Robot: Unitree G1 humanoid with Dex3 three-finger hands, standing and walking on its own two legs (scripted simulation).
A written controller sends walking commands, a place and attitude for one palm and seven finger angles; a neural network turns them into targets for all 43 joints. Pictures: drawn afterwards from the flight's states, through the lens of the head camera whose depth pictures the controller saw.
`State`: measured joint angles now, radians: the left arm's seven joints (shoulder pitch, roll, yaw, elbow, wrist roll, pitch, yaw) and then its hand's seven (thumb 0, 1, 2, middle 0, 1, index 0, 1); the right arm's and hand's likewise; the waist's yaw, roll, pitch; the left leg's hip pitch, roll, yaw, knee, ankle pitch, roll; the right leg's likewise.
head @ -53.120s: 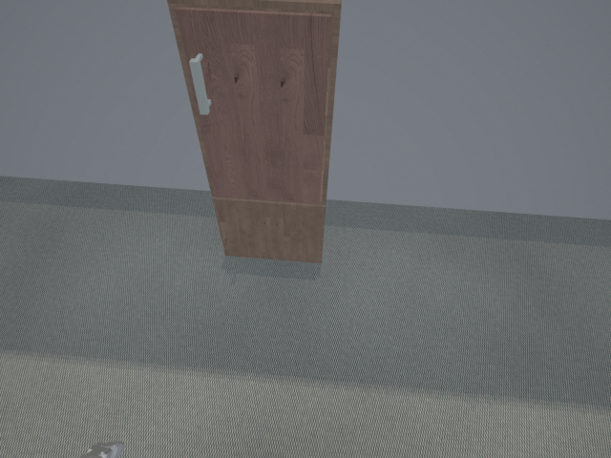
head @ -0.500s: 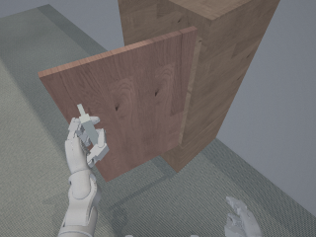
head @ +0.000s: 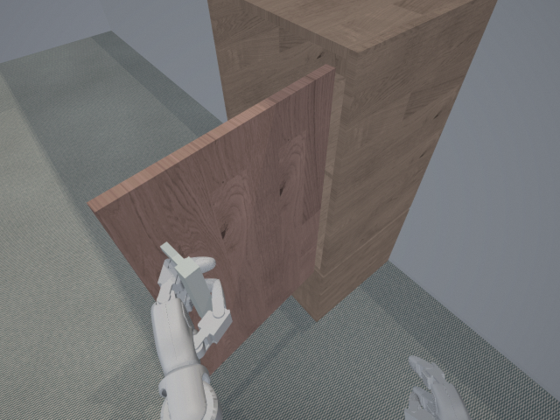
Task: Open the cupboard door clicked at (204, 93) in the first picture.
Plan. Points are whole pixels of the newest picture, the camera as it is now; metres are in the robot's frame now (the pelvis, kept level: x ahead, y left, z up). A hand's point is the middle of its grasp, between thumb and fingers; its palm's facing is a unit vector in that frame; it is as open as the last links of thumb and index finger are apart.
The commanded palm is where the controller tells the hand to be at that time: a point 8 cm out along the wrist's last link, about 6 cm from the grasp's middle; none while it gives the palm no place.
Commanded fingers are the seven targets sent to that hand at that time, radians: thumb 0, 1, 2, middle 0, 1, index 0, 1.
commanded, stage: open thumb and fingers to let go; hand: left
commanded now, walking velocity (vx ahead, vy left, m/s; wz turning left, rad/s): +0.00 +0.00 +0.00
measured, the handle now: (190, 284) +0.29 +0.14 +0.06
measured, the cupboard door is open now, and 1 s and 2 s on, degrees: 97 94 97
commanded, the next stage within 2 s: slide the hand sideways off the handle in 0.80 s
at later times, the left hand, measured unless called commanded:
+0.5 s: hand (212, 309) +0.25 +0.10 +0.06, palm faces +0.39 -0.92 -0.01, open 12.4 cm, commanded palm +0.20 +0.14 +0.06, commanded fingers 0.00 -0.50 0.30 -0.26 -0.95 -0.26 -0.95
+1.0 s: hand (208, 316) +0.24 +0.11 +0.06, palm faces +0.19 -0.98 -0.06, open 15.4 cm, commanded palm +0.21 +0.14 +0.06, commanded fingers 0.00 -0.50 0.30 -0.15 -0.30 -0.15 -0.30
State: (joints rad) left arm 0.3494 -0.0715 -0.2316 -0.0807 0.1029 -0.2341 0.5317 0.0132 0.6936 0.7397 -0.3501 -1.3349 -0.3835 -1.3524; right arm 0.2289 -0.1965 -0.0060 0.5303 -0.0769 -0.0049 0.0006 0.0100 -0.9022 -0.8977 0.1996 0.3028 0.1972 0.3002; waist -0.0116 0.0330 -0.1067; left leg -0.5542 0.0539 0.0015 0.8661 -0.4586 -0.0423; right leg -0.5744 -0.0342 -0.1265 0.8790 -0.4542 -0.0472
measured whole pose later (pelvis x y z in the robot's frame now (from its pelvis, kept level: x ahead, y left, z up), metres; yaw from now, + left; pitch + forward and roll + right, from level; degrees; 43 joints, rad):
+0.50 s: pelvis -0.02 +0.01 +0.00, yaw +0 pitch +7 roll +0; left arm 0.23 -0.09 -0.20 0.01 0.10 -0.22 0.54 0.01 -0.26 0.39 -0.32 -1.21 -0.35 -1.21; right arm 0.20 -0.18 0.01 0.55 -0.07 -0.01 -0.01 0.01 -0.90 -0.90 0.20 0.30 0.20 0.30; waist 0.00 0.03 -0.10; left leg -0.58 0.04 0.00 0.89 -0.44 -0.03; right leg -0.59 -0.04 -0.13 0.89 -0.43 -0.04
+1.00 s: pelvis -0.03 +0.03 -0.01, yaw +0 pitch +8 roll -1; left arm 0.19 -0.02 -0.24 0.00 0.11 -0.21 0.38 -0.01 -0.49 0.30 -0.31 -0.51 -0.27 -0.54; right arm 0.20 -0.18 0.02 0.53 -0.05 -0.01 0.00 0.01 -0.90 -0.90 0.20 0.30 0.20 0.30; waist 0.01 0.03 -0.09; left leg -0.62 0.02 0.01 0.94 -0.45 0.01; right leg -0.62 -0.06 -0.11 0.92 -0.42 -0.01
